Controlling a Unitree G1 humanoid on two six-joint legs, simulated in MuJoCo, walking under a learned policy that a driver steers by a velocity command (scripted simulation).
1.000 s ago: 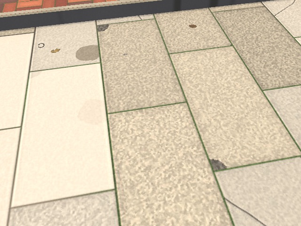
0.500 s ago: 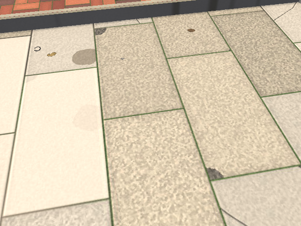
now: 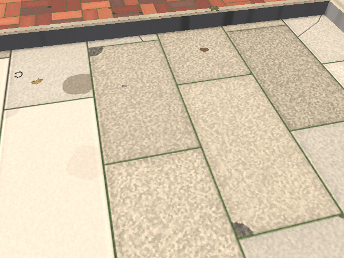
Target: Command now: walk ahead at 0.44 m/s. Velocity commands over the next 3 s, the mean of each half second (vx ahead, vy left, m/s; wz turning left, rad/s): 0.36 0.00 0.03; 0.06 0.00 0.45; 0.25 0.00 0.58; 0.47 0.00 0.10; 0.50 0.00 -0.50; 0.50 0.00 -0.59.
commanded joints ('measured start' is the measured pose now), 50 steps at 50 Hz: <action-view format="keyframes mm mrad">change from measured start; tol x32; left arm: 1 -164 9 -12 -95 0 -9 -11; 8 -239 57 -11 -149 -8 -24 -46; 13 293 253 55 -8 32 -16 -30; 50 -46 107 16 -134 19 67 58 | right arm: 1 13 -182 -30 -45 1 -5 -18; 50 -264 -284 -110 -371 16 81 -39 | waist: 1 -4 98 124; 11 223 145 -120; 13 152 -245 -408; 50 61 143 -139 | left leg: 1 -72 239 -139 -139 279 125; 11 -37 237 -24 410 845 39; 13 -573 -48 -113 1067 -324 -51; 14 -641 0 -216 1179 -330 -38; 36 -505 80 -1 359 -15 -28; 40 98 433 -613 177 920 347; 50 -151 222 -373 133 493 183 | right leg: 1 -67 20 -28 -187 121 17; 8 36 66 -39 -353 90 -55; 11 561 123 -62 -332 41 -127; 13 1055 -308 719 -524 -9 -352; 22 339 -118 46 -658 619 -233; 37 596 -164 -69 -394 445 -109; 40 4 184 -44 282 -590 69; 50 73 121 72 14 -244 105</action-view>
